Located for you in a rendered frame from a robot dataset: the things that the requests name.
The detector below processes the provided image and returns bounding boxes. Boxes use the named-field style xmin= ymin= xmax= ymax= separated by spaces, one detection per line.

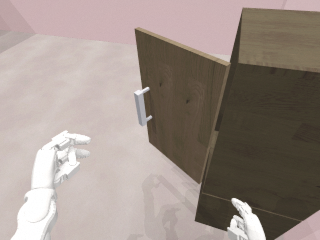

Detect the left robot hand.
xmin=31 ymin=130 xmax=91 ymax=190

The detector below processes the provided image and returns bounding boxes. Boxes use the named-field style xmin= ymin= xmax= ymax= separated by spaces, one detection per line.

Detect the cupboard door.
xmin=134 ymin=27 xmax=231 ymax=184

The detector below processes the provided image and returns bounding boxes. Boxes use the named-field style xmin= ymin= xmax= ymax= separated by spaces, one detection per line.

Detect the handle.
xmin=134 ymin=87 xmax=152 ymax=127

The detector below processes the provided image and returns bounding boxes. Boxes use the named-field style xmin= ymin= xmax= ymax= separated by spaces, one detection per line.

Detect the robot left forearm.
xmin=10 ymin=187 xmax=58 ymax=240

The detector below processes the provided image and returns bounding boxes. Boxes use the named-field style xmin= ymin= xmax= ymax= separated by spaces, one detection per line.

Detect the right robot hand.
xmin=227 ymin=198 xmax=266 ymax=240

